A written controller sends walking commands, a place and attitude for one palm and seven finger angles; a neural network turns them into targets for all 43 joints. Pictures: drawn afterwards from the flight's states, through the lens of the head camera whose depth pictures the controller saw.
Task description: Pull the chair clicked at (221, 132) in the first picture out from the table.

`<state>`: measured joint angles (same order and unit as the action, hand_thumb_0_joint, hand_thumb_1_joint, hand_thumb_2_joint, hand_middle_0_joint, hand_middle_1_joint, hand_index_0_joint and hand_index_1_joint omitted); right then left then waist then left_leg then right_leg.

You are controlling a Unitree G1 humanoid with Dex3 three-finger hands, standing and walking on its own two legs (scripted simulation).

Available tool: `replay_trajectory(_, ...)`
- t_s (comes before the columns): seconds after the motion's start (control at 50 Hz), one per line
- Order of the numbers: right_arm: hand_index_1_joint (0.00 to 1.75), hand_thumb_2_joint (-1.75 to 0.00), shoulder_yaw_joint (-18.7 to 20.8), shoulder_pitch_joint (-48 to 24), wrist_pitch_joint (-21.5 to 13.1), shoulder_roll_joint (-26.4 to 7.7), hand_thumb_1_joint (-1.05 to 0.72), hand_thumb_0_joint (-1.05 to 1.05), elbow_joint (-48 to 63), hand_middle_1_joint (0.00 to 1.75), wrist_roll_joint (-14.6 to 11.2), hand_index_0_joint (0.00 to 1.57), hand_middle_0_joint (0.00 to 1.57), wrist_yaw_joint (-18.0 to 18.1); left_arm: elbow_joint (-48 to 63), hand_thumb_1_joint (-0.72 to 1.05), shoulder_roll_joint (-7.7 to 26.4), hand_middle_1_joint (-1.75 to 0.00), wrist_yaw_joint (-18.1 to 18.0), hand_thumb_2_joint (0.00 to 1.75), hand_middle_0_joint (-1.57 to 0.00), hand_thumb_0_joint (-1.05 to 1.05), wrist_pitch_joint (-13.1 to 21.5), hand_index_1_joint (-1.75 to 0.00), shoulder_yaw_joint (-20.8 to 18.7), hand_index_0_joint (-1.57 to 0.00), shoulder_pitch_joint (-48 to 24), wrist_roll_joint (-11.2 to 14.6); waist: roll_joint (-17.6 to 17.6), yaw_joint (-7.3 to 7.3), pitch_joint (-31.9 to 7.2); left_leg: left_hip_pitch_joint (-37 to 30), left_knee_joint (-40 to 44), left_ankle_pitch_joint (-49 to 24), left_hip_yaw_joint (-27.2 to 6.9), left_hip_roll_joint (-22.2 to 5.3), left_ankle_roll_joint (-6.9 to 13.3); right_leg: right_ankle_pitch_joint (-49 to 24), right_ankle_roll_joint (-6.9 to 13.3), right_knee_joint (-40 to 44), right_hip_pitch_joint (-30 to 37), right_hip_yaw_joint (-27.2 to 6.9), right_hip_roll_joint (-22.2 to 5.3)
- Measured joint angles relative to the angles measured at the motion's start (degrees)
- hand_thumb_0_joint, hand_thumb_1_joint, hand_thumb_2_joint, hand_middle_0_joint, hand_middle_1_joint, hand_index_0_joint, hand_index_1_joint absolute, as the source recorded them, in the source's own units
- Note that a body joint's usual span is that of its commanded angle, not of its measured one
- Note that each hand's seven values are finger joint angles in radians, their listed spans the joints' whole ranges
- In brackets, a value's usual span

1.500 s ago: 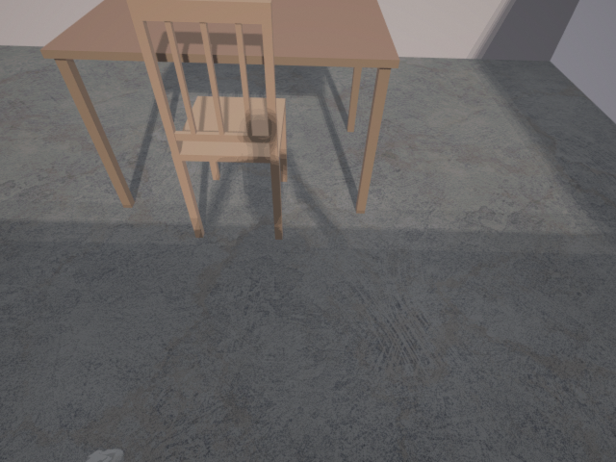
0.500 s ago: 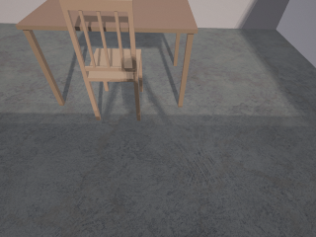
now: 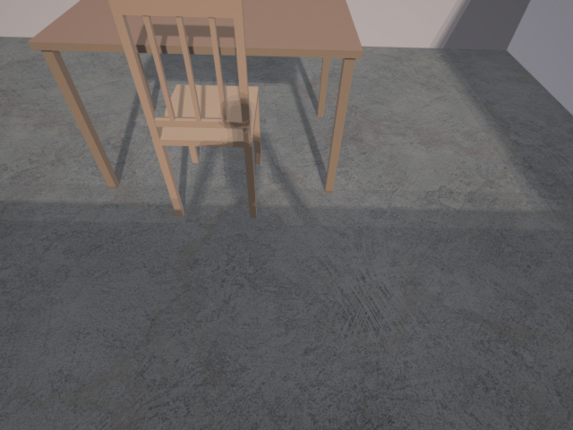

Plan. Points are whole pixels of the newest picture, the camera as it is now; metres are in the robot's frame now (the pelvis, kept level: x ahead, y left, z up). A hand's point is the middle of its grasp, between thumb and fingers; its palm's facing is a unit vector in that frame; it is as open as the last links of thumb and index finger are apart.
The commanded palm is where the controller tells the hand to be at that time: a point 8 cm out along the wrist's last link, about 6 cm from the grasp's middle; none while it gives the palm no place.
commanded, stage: walk to a spot facing it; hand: left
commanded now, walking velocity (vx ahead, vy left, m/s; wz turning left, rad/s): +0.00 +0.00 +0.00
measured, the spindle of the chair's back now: (190, 73) +1.16 +0.39 -0.07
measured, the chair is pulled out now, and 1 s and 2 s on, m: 0.00 0.00 0.00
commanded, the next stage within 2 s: take the last steps up to it in 0.92 s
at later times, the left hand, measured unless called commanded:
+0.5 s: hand out of the picture +0.06 +0.23 -0.19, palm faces +0.05 -0.99 -0.14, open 7.4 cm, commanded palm none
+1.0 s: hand (199, 299) +0.39 +0.20 -0.18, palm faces +0.15 -0.97 -0.20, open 7.2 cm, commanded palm none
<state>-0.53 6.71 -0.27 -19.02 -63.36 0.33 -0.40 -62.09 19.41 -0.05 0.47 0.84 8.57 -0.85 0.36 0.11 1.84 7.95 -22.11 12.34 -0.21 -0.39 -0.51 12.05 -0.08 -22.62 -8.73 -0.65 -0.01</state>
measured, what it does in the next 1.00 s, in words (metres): walks ahead: right foot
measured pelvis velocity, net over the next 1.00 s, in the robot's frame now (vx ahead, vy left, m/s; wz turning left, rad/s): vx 0.33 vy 0.02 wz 0.13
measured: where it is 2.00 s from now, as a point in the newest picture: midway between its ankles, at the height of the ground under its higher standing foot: (278, 316)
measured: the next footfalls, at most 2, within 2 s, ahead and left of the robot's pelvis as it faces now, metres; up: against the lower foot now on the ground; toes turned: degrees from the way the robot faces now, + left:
right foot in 0.82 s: +0.41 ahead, -0.05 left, +0.00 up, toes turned -3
left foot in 1.30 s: +0.53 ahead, +0.18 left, +0.00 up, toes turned +18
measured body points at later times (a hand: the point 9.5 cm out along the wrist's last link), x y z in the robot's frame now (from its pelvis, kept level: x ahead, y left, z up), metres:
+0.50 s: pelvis +0.10 +0.05 -0.01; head +0.10 +0.08 +0.44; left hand +0.06 +0.28 -0.18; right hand +0.05 -0.18 -0.15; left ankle +0.03 +0.12 -0.74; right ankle +0.06 -0.09 -0.67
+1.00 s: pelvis +0.33 +0.02 -0.02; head +0.34 +0.02 +0.43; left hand +0.38 +0.26 -0.16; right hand +0.32 -0.21 -0.18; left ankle +0.25 +0.14 -0.64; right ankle +0.37 -0.04 -0.74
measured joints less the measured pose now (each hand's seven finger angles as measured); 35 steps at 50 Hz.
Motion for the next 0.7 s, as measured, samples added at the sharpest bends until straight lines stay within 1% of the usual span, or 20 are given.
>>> replay_trajectory(0.08, 0.3, -0.89, -0.05, -0.19, 0.05, 0.02, -0.9, 0.0, -0.05, 0.3, 0.03, 0.2, 0.2, 0.1, -0.04, 0.91, -0.07, -0.3, -0.15, 0.9, -0.2, 0.0, 0.0, -0.3, -0.01, -0.2, -0.02, 0.04, -0.02, -0.02, -0.14, -0.32, 0.15, 0.09, 0.0, -0.06, -0.06, 0.1, 0.02, 0.14, 0.31, 0.0, 0.06)
replay_trajectory(0.14, 0.3, -0.89, -0.17, 0.82, 0.53, 0.69, -0.9, 0.0, -0.08, 0.3, 0.38, 0.2, 0.2, 0.19, -0.04, 0.91, -1.0, -0.3, -0.47, 0.9, -0.2, 0.0, -0.42, -0.3, -0.04, -0.2, 0.91, -0.11, -0.22, -0.11, -1.27, 0.33, -1.63, 1.33, -0.25, -0.18, -0.07, 1.09, -0.01, -0.89, 0.12, 0.28, 0.17)
replay_trajectory(0.2, 0.3, -0.89, -0.18, 3.5, 1.16, 2.04, -0.9, 0.0, -0.09, 0.3, 0.79, 0.2, 0.2, -0.06, 0.26, 0.91, -2.57, -0.3, -0.01, 0.9, -0.2, 0.0, -0.71, -0.3, -0.24, -0.2, 3.25, -0.41, -0.45, 0.0, -2.93, 1.98, -6.4, 7.05, -0.67, -0.38, 0.42, 3.09, 0.15, -2.4, 0.04, 0.91, 0.3)
replay_trajectory(0.24, 0.3, -0.89, -0.04, 5.78, 1.5, 3.17, -0.9, 0.0, -0.11, 0.3, 0.9, 0.2, 0.2, -0.29, 0.6, 0.91, -3.71, -0.3, 0.19, 0.9, -0.2, 0.0, -0.54, -0.3, -0.51, -0.2, 5.26, -0.5, -0.42, 0.02, -3.78, 3.94, -11.08, 10.89, 0.06, -0.81, 0.76, 4.24, 0.23, -2.72, 0.43, 1.8, 0.21)
replay_trajectory(0.28, 0.3, -0.89, 0.15, 7.9, 1.51, 4.37, -0.9, 0.0, -0.15, 0.3, 0.86, 0.2, 0.2, -0.58, 0.67, 0.91, -4.76, -0.3, 0.26, 0.9, -0.2, 0.0, -0.05, -0.3, -0.84, -0.2, 7.33, -0.56, -0.1, 0.12, -3.93, 5.75, -14.79, 12.16, 1.26, -1.15, 1.04, 5.19, 0.08, -2.59, 1.35, 2.73, -0.16)
replay_trajectory(0.32, 0.3, -0.89, 0.35, 9.72, 1.03, 5.53, -0.9, 0.0, -0.01, 0.3, 0.72, 0.2, 0.2, -0.85, 0.38, 0.91, -5.58, -0.3, 0.31, 0.9, -0.2, 0.0, 0.25, -0.3, -1.15, -0.2, 9.35, -0.58, 0.39, 0.09, -3.52, 5.94, -13.44, 11.35, 2.73, -1.45, 1.32, 6.53, -0.5, -3.27, 2.17, 3.47, -0.76)
replay_trajectory(0.34, 0.3, -0.89, 0.42, 10.52, 0.52, 6.05, -0.9, 0.0, 0.1, 0.3, 0.63, 0.2, 0.2, -0.88, 0.11, 0.91, -5.91, -0.3, 0.35, 0.9, -0.2, 0.0, 0.19, -0.3, -1.27, -0.2, 10.28, -0.52, 0.69, 0.06, -3.14, 5.32, -11.74, 8.78, 3.21, -1.31, 1.58, 7.74, -0.9, -4.66, 2.17, 3.64, -1.21)
replay_trajectory(0.36, 0.3, -0.89, 0.55, 11.12, -0.1, 6.79, -0.9, 0.0, 0.09, 0.3, 0.69, 0.2, 0.2, -0.79, -0.29, 0.91, -6.08, -0.3, 0.39, 0.9, -0.2, 0.0, -0.06, -0.3, -1.45, -0.2, 11.23, -0.38, 1.66, 0.12, -2.78, 4.88, -11.77, 7.24, 3.95, -0.53, 2.23, 9.55, -0.35, -7.4, 1.42, 3.24, -2.15)
replay_trajectory(0.38, 0.3, -0.89, 0.75, 11.79, -0.79, 7.49, -0.9, 0.0, 0.16, 0.3, 0.84, 0.2, 0.2, -0.59, -0.92, 0.91, -6.38, -0.3, 0.4, 0.9, -0.2, 0.0, -0.48, -0.3, -1.56, -0.2, 12.08, -0.29, 2.27, 0.14, -2.65, 4.42, -12.08, 7.74, 4.73, 0.02, 2.86, 12.25, -0.05, -12.57, -0.47, 2.91, -2.7)
replay_trajectory(0.4, 0.3, -0.89, 0.89, 12.63, -1.38, 8.1, -0.9, 0.0, 0.32, 0.3, 0.87, 0.2, 0.2, -0.32, -1.58, 0.91, -6.79, -0.3, 0.38, 0.9, -0.2, 0.0, -0.92, -0.3, -1.6, -0.2, 12.71, -0.42, 2.39, 0.01, -2.58, 3.56, -11.69, 8.66, 5.33, 0.24, 3.36, 14.31, 0.26, -18.95, -2.99, 2.6, -2.61)
replay_trajectory(0.42, 0.3, -0.89, 0.94, 13.68, -1.9, 8.68, -0.9, 0.0, 0.43, 0.3, 0.8, 0.2, 0.2, 0.0, -2.18, 0.91, -7.18, -0.3, 0.42, 0.9, -0.2, 0.0, -1.2, -0.3, -1.63, -0.2, 13.07, -0.61, 2.27, -0.34, -2.58, 2.46, -10.55, 9.26, 5.64, 0.39, 3.74, 14.84, 0.52, -25.18, -5.71, 2.6, -2.4)
replay_trajectory(0.46, 0.3, -0.89, 0.88, 15.95, -2.7, 9.96, -0.9, 0.0, 0.18, 0.3, 0.63, 0.2, 0.2, 0.58, -2.85, 0.91, -7.68, -0.3, 0.68, 0.9, -0.2, 0.0, -1.17, -0.3, -1.9, -0.2, 12.81, -0.81, 1.96, -1.23, -2.22, -0.21, -6.91, 8.75, 5.46, 0.8, 3.87, 12.89, 0.61, -34.69, -10.89, 3.35, -2.57)
replay_trajectory(0.48, 0.3, -0.89, 0.75, 17.05, -3.03, 10.67, -0.9, 0.0, -0.22, 0.3, 0.58, 0.2, 0.2, 0.8, -2.84, 0.91, -7.78, -0.3, 0.81, 0.9, -0.2, 0.0, -0.99, -0.3, -2.06, -0.2, 12.25, -0.85, 1.91, -1.52, -1.82, -1.7, -4.8, 8.11, 5.19, 1.07, 3.97, 11.29, 0.41, -37.57, -13.18, 3.72, -2.91)
replay_trajectory(0.52, 0.3, -0.89, 0.48, 19.18, -3.57, 12.09, -0.9, 0.0, -1.27, 0.3, 0.45, 0.2, 0.2, 1.18, -2.17, 0.91, -7.92, -0.3, 0.99, 0.9, -0.2, 0.0, -0.59, -0.3, -2.38, -0.2, 10.64, -0.87, 1.79, -1.75, -0.93, -4.59, -0.78, 6.97, 4.53, 1.48, 4.23, 8.15, -0.12, -40.46, -17.34, 4.24, -3.73)
replay_trajectory(0.58, 0.3, -0.89, 0.19, 21.83, -3.99, 13.87, -0.9, 0.0, -3.05, 0.3, 0.21, 0.2, 0.2, 1.6, -0.53, 0.91, -8.28, -0.3, 1.09, 0.9, -0.2, 0.0, -0.28, -0.3, -2.75, -0.2, 7.75, -0.83, 1.6, -1.58, 0.17, -8.44, 3.84, 6.22, 4.0, 1.87, 4.1, 3.87, -0.73, -40.91, -22.79, 4.46, -4.84)
replay_trajectory(0.62, 0.3, -0.89, 0.11, 23.14, -4.11, 14.71, -0.9, 0.0, -4.08, 0.3, 0.13, 0.2, 0.2, 1.84, 0.44, 0.91, -8.64, -0.3, 1.16, 0.9, -0.2, 0.0, -0.3, -0.3, -2.9, -0.2, 5.72, -0.72, 1.44, -1.57, 0.74, -10.84, 6.09, 6.44, 3.94, 2.04, 3.87, 1.15, -0.92, -38.89, -25.42, 4.79, -5.31)
replay_trajectory(0.66, 0.3, -0.89, 0.13, 24.01, -4.17, 15.21, -0.9, 0.0, -4.81, 0.3, 0.16, 0.2, 0.2, 2.03, 1.27, 0.91, -9.0, -0.3, 1.21, 0.9, -0.19, 0.0, -0.31, -0.3, -3.02, -0.2, 3.65, -0.56, 1.27, -1.82, 1.27, -13.18, 7.84, 7.07, 4.04, 2.13, 3.61, -1.26, -0.9, -34.08, -26.61, 5.53, -5.4)
replay_trajectory(0.7, 0.3, -0.89, 0.21, 24.47, -4.25, 15.36, -0.9, 0.0, -5.2, 0.3, 0.32, 0.2, 0.2, 2.19, 1.89, 0.91, -9.34, -0.3, 1.29, 0.9, -0.19, 0.0, -0.24, -0.3, -2.98, -0.2, 1.48, -0.35, 1.04, -2.5, 1.91, -15.39, 8.85, 8.2, 4.14, 2.14, 3.24, -2.48, -0.42, -27.15, -26.17, 6.58, -5.01)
